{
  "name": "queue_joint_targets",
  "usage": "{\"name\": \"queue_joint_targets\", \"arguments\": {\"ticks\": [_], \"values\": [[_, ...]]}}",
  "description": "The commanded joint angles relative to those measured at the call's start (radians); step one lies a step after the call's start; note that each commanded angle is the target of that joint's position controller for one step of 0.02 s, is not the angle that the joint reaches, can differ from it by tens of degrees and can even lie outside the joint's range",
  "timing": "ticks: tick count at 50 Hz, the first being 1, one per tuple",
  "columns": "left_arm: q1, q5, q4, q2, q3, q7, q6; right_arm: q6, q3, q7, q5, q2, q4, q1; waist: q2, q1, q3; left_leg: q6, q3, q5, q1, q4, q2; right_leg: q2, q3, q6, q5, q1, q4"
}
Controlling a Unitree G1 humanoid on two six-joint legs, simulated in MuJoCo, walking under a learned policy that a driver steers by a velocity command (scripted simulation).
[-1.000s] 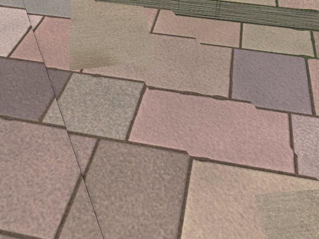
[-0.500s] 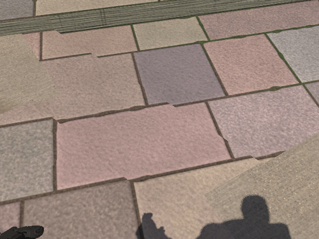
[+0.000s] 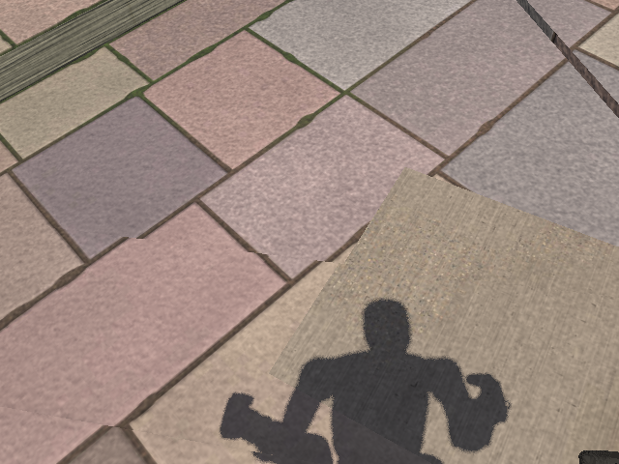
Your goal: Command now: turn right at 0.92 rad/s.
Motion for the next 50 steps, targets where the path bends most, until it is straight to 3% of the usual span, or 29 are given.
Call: {"name": "queue_joint_targets", "arguments": {"ticks": [1,3,7,10,11,12,13,14,15,16,17,19,21,23,24,26,27,28,29,30,33,44,45,46,47,48,49,50], "values": [[-0.073,-0.006,-0.083,0.175,0.057,0.037,0.003,-0.005,-0.004,0.006,0.000,-0.045,-0.069,-0.021,-0.135,-0.017,-0.215,-0.024,-0.029,0.081,-0.035,-0.177,-0.019,-0.196,0.272,-0.139,0.276,0.225,-0.086],[-0.069,-0.003,-0.076,0.172,0.053,0.043,0.008,-0.005,0.009,0.015,-0.001,-0.036,-0.060,-0.022,-0.153,0.003,-0.236,-0.031,-0.021,0.103,0.044,-0.269,-0.020,-0.193,0.273,-0.135,0.267,0.201,-0.064],[-0.061,0.011,-0.061,0.165,0.040,0.028,0.013,-0.007,0.011,0.025,0.005,-0.067,-0.060,-0.006,-0.190,0.024,-0.206,-0.016,-0.003,0.066,0.172,-0.371,-0.013,-0.199,0.331,-0.155,0.269,0.133,-0.052],[-0.087,0.002,-0.055,0.140,0.026,0.022,0.014,-0.018,0.007,0.034,0.003,-0.071,-0.051,0.055,-0.182,-0.015,-0.161,0.027,0.028,0.200,0.350,-0.610,0.000,-0.157,0.347,-0.122,0.181,0.073,-0.024],[-0.044,0.007,-0.041,0.111,0.018,0.023,0.010,-0.019,0.002,0.034,-0.010,-0.093,-0.054,0.065,-0.133,-0.010,-0.152,0.055,-0.026,0.309,0.439,-0.676,0.067,-0.110,0.317,-0.079,0.045,0.027,0.018],[0.047,0.028,-0.029,0.059,0.004,0.020,0.003,-0.015,-0.007,0.030,-0.030,-0.159,-0.074,0.065,0.107,0.045,-0.186,0.143,-0.233,0.515,0.545,-0.718,0.260,0.029,0.179,-0.008,-0.314,-0.053,0.223],[0.000,0.011,-0.057,0.105,0.017,0.024,-0.011,-0.012,-0.010,0.031,-0.046,-0.175,-0.054,0.104,0.276,0.023,-0.146,0.325,-0.455,0.537,0.491,-0.807,0.407,0.098,0.061,0.055,-0.498,-0.167,0.387],[-0.036,0.009,-0.049,0.174,0.040,0.029,-0.019,-0.015,-0.009,0.028,-0.031,-0.158,-0.065,0.093,0.198,-0.002,-0.123,0.365,-0.482,0.396,0.461,-0.820,0.416,0.044,0.060,0.090,-0.458,-0.210,0.565],[-0.060,0.004,-0.036,0.184,0.048,0.032,-0.015,-0.012,-0.003,0.021,-0.016,-0.137,-0.068,0.077,0.138,-0.008,-0.105,0.327,-0.400,0.301,0.442,-0.813,0.360,0.035,0.053,0.104,-0.390,-0.221,0.638],[-0.043,0.005,-0.010,0.156,0.045,0.037,-0.001,-0.006,0.008,0.016,-0.005,-0.110,-0.075,0.047,0.101,0.003,-0.093,0.281,-0.313,0.240,0.420,-0.807,0.301,0.024,0.043,0.121,-0.339,-0.201,0.667],[-0.026,0.008,0.001,0.129,0.037,0.037,0.008,-0.001,0.017,0.012,0.002,-0.093,-0.076,0.021,0.102,0.011,-0.080,0.262,-0.262,0.238,0.389,-0.810,0.273,0.019,0.032,0.133,-0.296,-0.174,0.683],[-0.014,0.005,0.011,0.059,0.013,0.028,0.010,0.010,0.031,0.009,-0.001,-0.060,-0.071,0.001,0.121,0.024,-0.079,0.226,-0.133,0.236,0.356,-0.813,0.190,-0.003,-0.046,0.142,-0.242,-0.095,0.548],[-0.054,0.007,0.005,0.009,-0.010,0.018,0.002,0.020,0.031,0.008,0.001,-0.061,-0.058,0.028,0.161,-0.008,-0.099,0.217,-0.083,0.237,0.387,-0.796,0.159,-0.043,-0.108,0.141,-0.242,-0.009,0.327],[-0.069,0.001,0.007,0.014,-0.011,0.011,-0.006,0.028,0.023,0.008,0.003,-0.089,-0.042,0.087,0.189,-0.037,-0.113,0.239,-0.117,0.246,0.430,-0.775,0.188,-0.050,-0.131,0.130,-0.238,0.054,0.149],[-0.043,-0.001,0.024,0.024,-0.006,0.009,-0.009,0.030,0.025,0.008,0.008,-0.092,-0.040,0.092,0.179,-0.024,-0.117,0.236,-0.124,0.247,0.427,-0.755,0.195,-0.045,-0.143,0.118,-0.154,0.110,0.034],[-0.003,0.016,0.049,0.042,-0.002,0.007,-0.013,0.019,0.035,0.012,0.016,-0.072,-0.024,0.135,0.137,-0.007,-0.111,0.180,-0.120,0.273,0.369,-0.726,0.184,-0.052,-0.122,0.074,0.026,0.248,-0.147],[0.007,0.029,0.039,0.087,0.003,0.012,-0.014,0.004,0.042,0.019,0.006,-0.059,-0.025,0.144,0.065,-0.016,-0.128,0.124,-0.093,0.258,0.321,-0.679,0.164,-0.129,-0.040,0.043,0.137,0.314,-0.126],[-0.010,0.039,0.060,0.140,0.018,0.013,-0.015,-0.013,0.049,0.029,-0.006,-0.034,-0.040,0.166,-0.121,-0.075,-0.131,0.073,0.013,0.182,0.319,-0.653,0.080,-0.167,0.009,-0.009,0.127,0.252,-0.060],[-0.026,0.039,0.054,0.069,0.005,0.005,-0.019,-0.021,0.051,0.032,-0.017,-0.042,-0.040,0.116,-0.139,-0.039,-0.124,0.032,0.047,0.147,0.390,-0.628,0.059,-0.159,0.017,-0.035,0.002,0.162,-0.087],[-0.031,0.044,0.057,0.029,-0.008,0.001,-0.023,-0.021,0.046,0.034,-0.014,-0.052,-0.040,0.088,-0.122,-0.028,-0.096,0.023,0.049,0.156,0.405,-0.622,0.057,-0.149,0.014,-0.026,-0.066,0.123,-0.104],[-0.013,0.033,0.071,0.037,-0.009,0.002,-0.040,-0.008,0.045,0.027,-0.003,-0.043,-0.035,0.091,-0.094,-0.021,-0.055,0.044,0.042,0.228,0.405,-0.604,0.063,-0.121,-0.012,0.009,-0.034,0.097,-0.089],[0.014,0.023,0.107,0.006,-0.016,0.008,-0.046,0.002,0.039,0.012,0.005,-0.034,0.002,0.123,-0.021,-0.016,-0.062,0.032,0.041,0.297,0.436,-0.592,0.069,-0.096,-0.036,0.012,0.084,0.118,-0.044],[0.059,0.016,0.125,0.025,-0.006,0.009,-0.041,0.005,0.037,0.011,0.009,-0.034,0.019,0.157,-0.048,-0.008,-0.106,0.036,0.093,0.087,0.431,-0.546,0.025,-0.086,-0.037,-0.010,-0.123,0.147,-0.059],[0.095,0.005,0.134,0.061,0.007,0.006,-0.037,0.003,0.032,0.015,0.021,-0.037,0.024,0.159,-0.095,0.009,-0.063,0.044,0.130,-0.144,0.339,-0.487,-0.013,-0.115,0.032,-0.058,-0.446,0.142,-0.112],[0.144,-0.003,0.135,0.097,0.017,0.002,-0.043,-0.008,0.030,0.019,0.036,-0.041,0.000,0.109,-0.153,0.044,0.019,0.052,0.144,-0.230,0.183,-0.400,-0.020,-0.211,0.195,-0.128,-0.723,0.149,-0.217],[0.159,-0.011,0.139,0.142,0.027,0.001,-0.059,-0.030,0.032,0.023,0.066,-0.032,-0.036,0.041,-0.217,0.060,0.114,0.075,0.139,-0.188,0.044,-0.311,-0.003,-0.331,0.393,-0.207,-0.869,0.154,-0.331],[0.166,-0.015,0.143,0.148,0.028,0.006,-0.080,-0.054,0.032,0.025,0.078,-0.044,-0.068,-0.031,-0.218,0.081,0.188,0.104,0.068,-0.189,-0.073,-0.237,0.051,-0.407,0.512,-0.254,-0.818,0.158,-0.385],[0.168,-0.011,0.147,0.131,0.023,0.009,-0.101,-0.078,0.030,0.031,0.076,-0.049,-0.083,-0.059,-0.197,0.083,0.197,0.125,0.025,-0.181,-0.180,-0.195,0.095,-0.439,0.531,-0.263,-0.699,0.240,-0.384]]}}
